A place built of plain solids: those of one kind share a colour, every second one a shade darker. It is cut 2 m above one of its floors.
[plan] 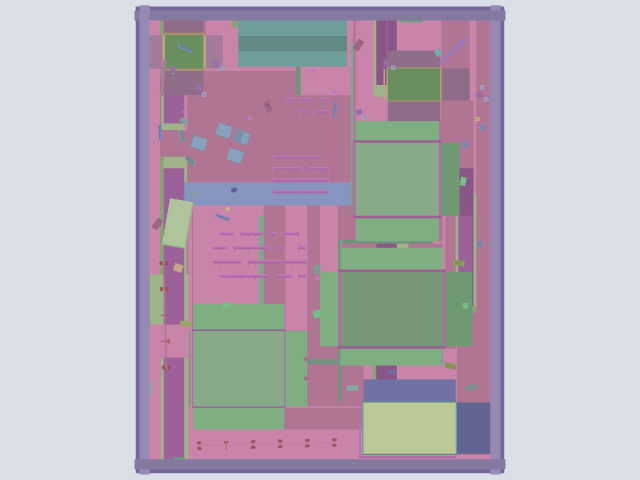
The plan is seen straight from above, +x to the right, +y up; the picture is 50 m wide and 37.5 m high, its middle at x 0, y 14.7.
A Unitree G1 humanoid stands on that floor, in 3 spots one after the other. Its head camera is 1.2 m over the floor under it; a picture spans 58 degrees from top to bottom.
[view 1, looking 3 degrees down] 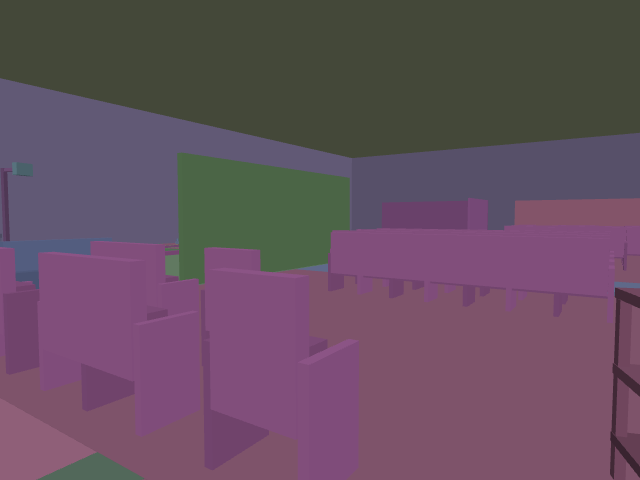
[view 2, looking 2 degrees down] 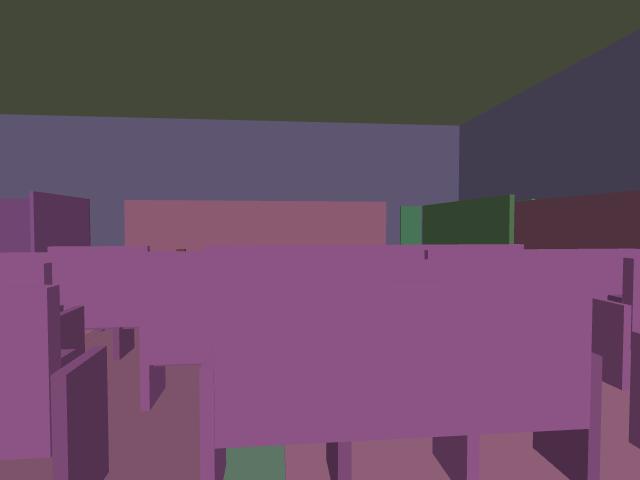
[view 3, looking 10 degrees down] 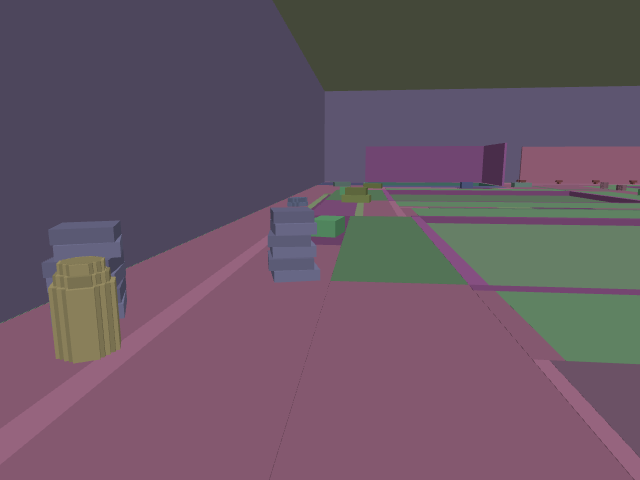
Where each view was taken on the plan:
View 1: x -3.65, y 27.15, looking -56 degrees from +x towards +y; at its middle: rail_bay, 10.94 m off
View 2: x -4.75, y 17.05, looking -96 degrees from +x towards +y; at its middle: rail_screen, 18.41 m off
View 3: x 10.55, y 26.65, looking -84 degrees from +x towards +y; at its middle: floor_aisle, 6.91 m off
